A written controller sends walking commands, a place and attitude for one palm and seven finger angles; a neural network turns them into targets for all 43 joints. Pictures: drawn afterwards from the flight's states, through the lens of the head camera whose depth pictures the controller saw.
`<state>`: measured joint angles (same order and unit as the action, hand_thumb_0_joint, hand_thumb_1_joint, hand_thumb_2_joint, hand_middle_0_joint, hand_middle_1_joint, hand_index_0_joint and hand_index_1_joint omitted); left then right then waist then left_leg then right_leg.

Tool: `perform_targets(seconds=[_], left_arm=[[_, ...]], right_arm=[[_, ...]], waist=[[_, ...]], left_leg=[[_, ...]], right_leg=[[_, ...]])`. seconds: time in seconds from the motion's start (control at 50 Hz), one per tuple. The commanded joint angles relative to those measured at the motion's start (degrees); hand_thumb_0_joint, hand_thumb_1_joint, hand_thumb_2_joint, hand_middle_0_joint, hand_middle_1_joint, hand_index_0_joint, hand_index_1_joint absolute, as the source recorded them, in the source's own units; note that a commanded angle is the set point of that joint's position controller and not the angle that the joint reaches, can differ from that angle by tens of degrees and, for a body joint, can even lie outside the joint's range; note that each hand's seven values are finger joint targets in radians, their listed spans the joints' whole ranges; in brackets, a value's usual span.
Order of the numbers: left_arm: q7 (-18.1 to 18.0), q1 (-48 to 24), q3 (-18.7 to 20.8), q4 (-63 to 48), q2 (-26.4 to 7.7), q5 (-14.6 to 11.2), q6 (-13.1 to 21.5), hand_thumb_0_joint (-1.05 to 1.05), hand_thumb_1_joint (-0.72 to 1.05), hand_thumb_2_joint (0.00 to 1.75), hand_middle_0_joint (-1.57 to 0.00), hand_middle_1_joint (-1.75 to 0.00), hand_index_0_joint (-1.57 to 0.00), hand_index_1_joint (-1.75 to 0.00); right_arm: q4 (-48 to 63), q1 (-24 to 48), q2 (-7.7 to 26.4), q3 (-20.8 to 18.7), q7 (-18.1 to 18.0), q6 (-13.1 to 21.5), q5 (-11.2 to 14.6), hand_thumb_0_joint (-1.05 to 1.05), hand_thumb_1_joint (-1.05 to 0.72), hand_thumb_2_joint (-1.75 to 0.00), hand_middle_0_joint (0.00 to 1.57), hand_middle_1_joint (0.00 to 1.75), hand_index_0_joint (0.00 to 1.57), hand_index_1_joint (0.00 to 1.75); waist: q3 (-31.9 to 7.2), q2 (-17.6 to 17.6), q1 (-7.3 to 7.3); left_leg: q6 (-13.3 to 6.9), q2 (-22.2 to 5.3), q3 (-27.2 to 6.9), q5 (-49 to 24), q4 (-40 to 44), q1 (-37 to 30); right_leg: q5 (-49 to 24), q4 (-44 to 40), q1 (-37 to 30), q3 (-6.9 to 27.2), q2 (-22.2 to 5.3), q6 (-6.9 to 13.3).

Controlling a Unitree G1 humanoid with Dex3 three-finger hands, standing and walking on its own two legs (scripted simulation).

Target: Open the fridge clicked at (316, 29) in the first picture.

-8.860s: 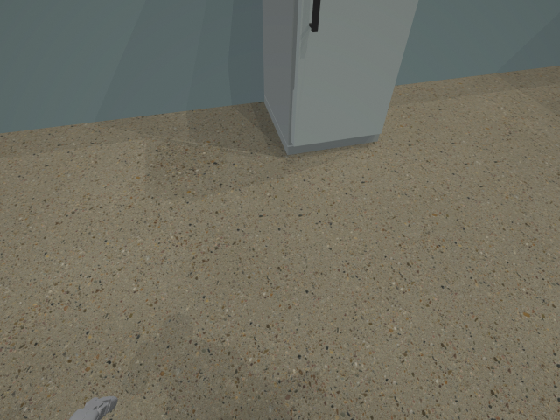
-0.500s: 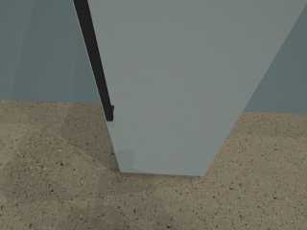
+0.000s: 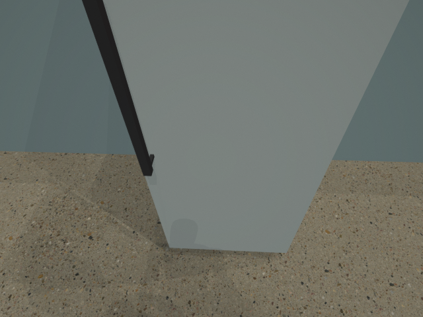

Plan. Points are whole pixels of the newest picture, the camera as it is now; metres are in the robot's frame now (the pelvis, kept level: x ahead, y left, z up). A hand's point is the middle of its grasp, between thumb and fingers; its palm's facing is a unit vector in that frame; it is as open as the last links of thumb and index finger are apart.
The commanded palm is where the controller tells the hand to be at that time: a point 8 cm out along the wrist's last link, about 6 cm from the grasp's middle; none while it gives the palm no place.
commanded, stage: come to a stop and stand still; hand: left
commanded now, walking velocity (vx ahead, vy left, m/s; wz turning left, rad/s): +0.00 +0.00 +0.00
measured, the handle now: (126, 90) +0.50 +0.20 +0.19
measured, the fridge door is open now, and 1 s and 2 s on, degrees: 0 0 0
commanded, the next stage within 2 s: look again from close up in 0.08 s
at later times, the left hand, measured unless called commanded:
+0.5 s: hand out of the picture +0.00 +0.20 -0.17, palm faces +0.03 -0.98 -0.20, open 7.4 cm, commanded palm none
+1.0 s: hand out of the picture +0.01 +0.23 -0.17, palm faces +0.01 -0.97 -0.23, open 7.4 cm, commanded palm none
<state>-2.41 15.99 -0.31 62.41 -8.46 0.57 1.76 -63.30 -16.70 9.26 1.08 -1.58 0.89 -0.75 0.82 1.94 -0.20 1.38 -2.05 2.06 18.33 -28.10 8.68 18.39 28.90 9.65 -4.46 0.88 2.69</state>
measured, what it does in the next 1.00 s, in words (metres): stands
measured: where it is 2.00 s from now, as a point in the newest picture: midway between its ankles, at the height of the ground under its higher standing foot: outside the picture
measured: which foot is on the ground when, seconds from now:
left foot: down 0.00-1.00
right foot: down 0.00-1.00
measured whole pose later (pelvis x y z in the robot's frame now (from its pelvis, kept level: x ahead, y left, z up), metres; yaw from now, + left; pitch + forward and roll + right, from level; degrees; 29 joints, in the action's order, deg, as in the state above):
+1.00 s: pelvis -0.02 +0.03 +0.01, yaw +0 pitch -1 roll +0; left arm -1.4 13.0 0.0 62.8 -12.2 0.9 0.4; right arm -64.5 -12.9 11.0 1.0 -1.2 1.4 -0.6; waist 2.7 -0.6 0.8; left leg -1.4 0.6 3.2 15.4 -24.9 8.1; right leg 15.1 25.8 9.3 -3.3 -1.6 0.0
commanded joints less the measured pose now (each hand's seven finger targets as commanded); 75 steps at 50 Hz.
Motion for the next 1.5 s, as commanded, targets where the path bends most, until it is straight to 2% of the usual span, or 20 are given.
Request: perform_targets(seconds=[0.0,0.24,0.5,1.0,1.08,1.1,1.12,1.14,1.16,1.18,1.2,1.22,1.24,1.3,1.32,1.36,1.38,1.42,1.44,1.48], left_arm=[[-0.1,3.7,1.3,-1.8,-7.1,0.0,0.8,0.00,0.90,0.90,-0.20,-0.30,-0.20,-0.30],[0.0,3.1,1.6,-1.7,-7.9,0.2,0.5,0.00,0.90,0.90,-0.20,-0.30,-0.20,-0.30],[0.4,1.8,1.6,-1.6,-8.6,0.3,-0.1,0.00,0.90,0.90,-0.20,-0.30,-0.20,-0.30],[0.7,-1.4,1.7,-1.8,-11.2,0.3,-0.3,0.00,0.90,0.90,-0.20,-0.30,-0.20,-0.30],[0.8,-1.6,1.8,-1.7,-11.7,0.3,-0.2,0.00,0.90,0.90,-0.20,-0.30,-0.20,-0.30],[-1.8,4.1,0.8,0.3,-8.1,0.6,0.3,0.00,0.90,0.90,-0.20,-0.30,-0.20,-0.30],[-1.6,-37.1,22.2,-84.6,-33.5,-8.9,10.1,0.00,0.88,0.89,-0.20,-0.32,-0.20,-0.32],[-2.1,-12.6,7.8,-73.5,-16.8,-6.7,7.6,0.00,0.85,0.88,-0.20,-0.33,-0.20,-0.33],[-3.9,-6.7,9.2,-59.5,-15.1,-6.7,6.2,0.00,0.83,0.87,-0.21,-0.34,-0.21,-0.34],[-2.0,4.1,1.3,-61.2,-2.0,-9.2,3.1,0.00,0.81,0.86,-0.21,-0.36,-0.21,-0.36],[-1.0,-4.0,5.2,-65.8,-6.8,-9.6,4.5,0.00,0.78,0.85,-0.21,-0.37,-0.21,-0.37],[1.1,-3.0,5.9,-59.0,-5.6,-9.8,6.4,0.00,0.76,0.84,-0.21,-0.39,-0.21,-0.39],[3.1,-3.7,9.3,-55.4,-7.8,-10.5,9.9,0.00,0.74,0.83,-0.21,-0.40,-0.21,-0.40],[12.2,11.7,12.6,-41.7,-4.0,-14.3,22.2,0.00,0.67,0.80,-0.22,-0.45,-0.22,-0.45],[16.6,16.4,15.1,-39.8,-5.0,-15.5,26.1,0.00,0.64,0.79,-0.22,-0.47,-0.22,-0.47],[25.1,13.9,18.3,-44.8,-9.8,-17.5,33.7,0.00,0.60,0.77,-0.22,-0.50,-0.22,-0.50],[28.7,13.0,20.6,-45.7,-12.8,-18.0,36.0,0.00,0.57,0.76,-0.22,-0.51,-0.22,-0.51],[31.3,9.1,25.2,-48.9,-17.9,-19.6,34.8,0.00,0.53,0.74,-0.23,-0.54,-0.23,-0.54],[31.8,5.4,25.1,-54.1,-17.7,-21.3,33.8,0.00,0.50,0.73,-0.23,-0.55,-0.23,-0.55],[30.8,-1.0,25.4,-62.7,-17.1,-24.3,32.4,0.00,0.46,0.71,-0.23,-0.58,-0.23,-0.58]], right_arm=[[1.6,-3.4,3.8,-0.8,-0.3,0.7,-0.2,0.00,-0.90,-0.90,0.20,0.30,0.20,0.30],[0.9,-2.3,5.1,-1.1,-0.7,1.0,0.0,0.00,-0.90,-0.90,0.20,0.30,0.20,0.30],[0.8,-0.6,6.3,-1.3,-0.5,1.1,-0.1,0.00,-0.90,-0.90,0.20,0.30,0.20,0.30],[1.2,2.2,9.6,-1.7,-0.2,1.4,-0.1,0.00,-0.90,-0.90,0.20,0.30,0.20,0.30],[1.2,2.7,10.0,-1.8,-0.2,1.5,-0.1,0.00,-0.90,-0.90,0.20,0.30,0.20,0.30],[4.5,4.9,8.8,-1.7,0.2,1.5,0.7,0.00,-0.90,-0.90,0.20,0.30,0.20,0.30],[21.8,7.7,15.8,-6.1,-3.8,8.6,1.3,0.00,-0.90,-0.90,0.20,0.30,0.20,0.30],[20.7,5.7,11.1,-0.4,-4.7,14.4,1.0,0.00,-0.90,-0.90,0.20,0.30,0.20,0.30],[16.2,3.4,11.4,-0.5,-3.6,16.7,1.7,0.00,-0.90,-0.90,0.20,0.30,0.20,0.30],[19.1,3.5,9.5,-1.9,-2.1,17.1,2.4,0.00,-0.90,-0.90,0.20,0.30,0.20,0.30],[22.3,4.6,12.8,-3.0,-1.9,17.4,2.6,0.00,-0.90,-0.90,0.20,0.30,0.20,0.30],[23.4,5.1,12.9,-3.5,-1.9,17.9,2.3,0.00,-0.90,-0.90,0.20,0.30,0.20,0.30],[24.6,4.6,14.2,-4.3,-1.3,18.0,1.4,0.00,-0.90,-0.90,0.20,0.30,0.20,0.30],[28.3,7.5,13.3,-5.1,0.5,18.1,0.6,0.00,-0.90,-0.90,0.20,0.30,0.20,0.30],[29.8,7.1,13.3,-5.7,1.6,18.1,0.9,0.00,-0.90,-0.90,0.20,0.30,0.20,0.30],[33.5,9.6,13.9,-5.9,3.0,18.8,0.8,0.00,-0.90,-0.90,0.20,0.30,0.20,0.30],[35.1,9.7,14.0,-6.1,3.4,19.1,0.9,0.00,-0.90,-0.90,0.20,0.30,0.20,0.30],[38.6,10.2,14.4,-6.2,3.3,18.4,1.4,0.00,-0.90,-0.90,0.20,0.30,0.20,0.30],[41.1,11.3,14.5,-6.1,2.9,18.2,1.6,0.00,-0.90,-0.90,0.20,0.30,0.20,0.30],[43.3,10.6,13.5,-5.8,1.8,18.3,2.2,0.00,-0.90,-0.90,0.20,0.30,0.20,0.30]], waist=[[2.6,-3.3,0.04],[1.0,-1.6,0.31],[2.6,-0.7,0.68],[1.8,-2.0,0.76],[0.7,-1.4,0.77],[1.4,-0.8,1.50],[-18.6,18.0,-1.97],[-22.3,20.4,1.55],[-19.3,9.3,0.70],[-13.0,3.0,-0.53],[-8.8,-3.4,-1.20],[-1.0,-7.7,-2.33],[1.5,-12.9,-2.59],[1.2,-19.1,1.74],[-1.8,-11.6,4.02],[-9.3,-1.7,4.99],[-12.9,-0.5,5.12],[-16.2,-1.9,5.50],[-18.5,-3.2,5.11],[-20.2,-0.6,3.94]], left_leg=[[-2.3,-3.1,-2.2,-10.1,4.2,3.2],[-2.7,-3.9,-2.9,-14.9,4.8,2.1],[-3.5,-4.0,-4.3,-11.9,7.0,2.9],[-3.9,-4.4,-5.5,-12.5,9.1,2.2],[-3.9,-4.5,-5.3,-14.0,9.0,1.3],[-2.1,-5.2,-2.5,-22.8,-1.7,2.9],[0.2,2.1,-2.9,-31.7,1.3,-11.9],[2.8,-1.0,-2.3,-48.4,3.9,-17.6],[2.2,-1.7,-2.9,-47.1,3.6,-12.8],[1.1,-2.5,-4.5,-40.5,4.3,-8.7],[-0.3,-1.8,-5.2,-29.7,2.3,-2.3],[-0.7,-0.6,-4.9,-20.6,0.7,3.5],[-1.5,0.8,-5.0,-12.5,-1.7,9.7],[-1.4,2.6,-3.6,-1.0,-10.4,24.1],[-0.8,3.4,-2.5,-2.3,-12.9,25.2],[-0.2,4.2,-1.0,-3.5,-19.2,28.3],[-0.5,4.2,-0.8,-3.7,-21.9,30.1],[-1.2,4.2,-0.3,-0.7,-24.8,34.7],[-1.6,4.3,-0.3,1.8,-25.4,35.5],[-2.1,3.8,-0.6,4.5,-26.5,35.0]], right_leg=[[-18.1,-6.4,-0.3,7.9,-8.1,0.9],[-21.8,-5.2,-2.4,6.6,-7.8,0.7],[-12.7,-6.4,-0.7,6.6,-7.5,0.3],[-11.5,-6.9,-0.7,6.8,-7.9,-0.3],[-13.0,-6.7,-1.1,7.1,-8.0,-0.3],[-30.3,-5.2,0.5,8.3,-10.3,-1.6],[-35.5,-3.4,-1.7,4.1,-4.1,-1.2],[-19.8,0.6,-1.2,0.7,-3.5,1.2],[-11.4,3.2,2.7,0.6,-1.7,0.1],[-7.6,2.2,5.4,-0.6,-1.4,-0.9],[-8.5,1.1,7.1,-0.4,-1.8,-1.4],[-8.9,-0.6,9.8,-0.9,-1.7,-1.3],[-7.5,-0.3,13.5,-1.1,-1.6,-1.5],[1.6,7.6,22.8,-0.9,-1.3,-1.4],[-0.9,11.3,21.5,0.2,-1.5,-0.2],[-4.2,18.4,22.9,2.1,-2.2,0.8],[-4.6,20.5,23.0,3.6,-2.5,0.9],[0.9,21.3,24.0,6.8,-2.6,0.2],[5.8,20.9,24.7,7.6,-2.7,-0.5],[12.7,19.0,25.5,9.5,-2.7,-1.0]])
